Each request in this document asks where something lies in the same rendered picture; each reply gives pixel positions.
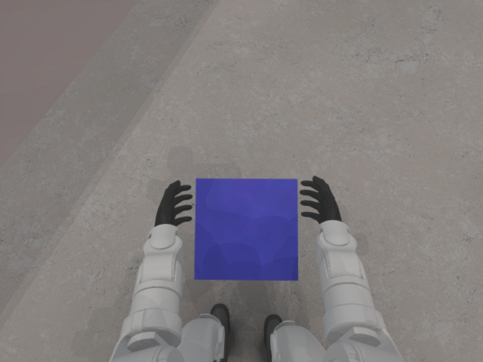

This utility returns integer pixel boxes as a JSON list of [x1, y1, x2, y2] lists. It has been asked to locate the left robot foot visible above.
[[211, 304, 229, 362]]

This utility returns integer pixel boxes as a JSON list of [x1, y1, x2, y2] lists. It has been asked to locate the right robot hand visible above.
[[300, 176, 342, 225]]

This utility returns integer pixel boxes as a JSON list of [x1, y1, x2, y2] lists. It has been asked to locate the carton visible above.
[[194, 179, 298, 281]]

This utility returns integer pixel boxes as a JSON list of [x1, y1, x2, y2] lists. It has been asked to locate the left robot upper arm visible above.
[[111, 344, 185, 362]]

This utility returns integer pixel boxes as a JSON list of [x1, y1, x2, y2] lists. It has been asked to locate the left robot hand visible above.
[[155, 180, 192, 227]]

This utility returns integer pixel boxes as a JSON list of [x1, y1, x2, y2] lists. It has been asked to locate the right robot upper arm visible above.
[[323, 339, 404, 362]]

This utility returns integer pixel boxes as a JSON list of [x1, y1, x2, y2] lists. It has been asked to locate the left robot forearm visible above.
[[109, 224, 184, 362]]

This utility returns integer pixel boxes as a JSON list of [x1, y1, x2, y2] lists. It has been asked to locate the robot left thigh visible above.
[[177, 318, 225, 362]]

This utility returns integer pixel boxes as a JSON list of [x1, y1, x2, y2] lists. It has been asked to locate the right robot forearm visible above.
[[315, 220, 404, 360]]

